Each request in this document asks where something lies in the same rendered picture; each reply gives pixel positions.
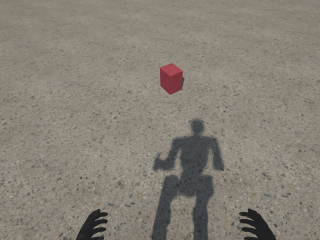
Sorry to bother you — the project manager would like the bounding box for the robot left hand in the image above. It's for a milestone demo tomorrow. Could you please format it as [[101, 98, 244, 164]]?
[[76, 209, 108, 240]]

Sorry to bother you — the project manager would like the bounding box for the carton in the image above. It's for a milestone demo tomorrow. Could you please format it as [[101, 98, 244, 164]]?
[[160, 63, 183, 95]]

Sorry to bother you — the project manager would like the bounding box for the robot right hand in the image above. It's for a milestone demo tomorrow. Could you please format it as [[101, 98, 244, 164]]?
[[239, 208, 276, 240]]

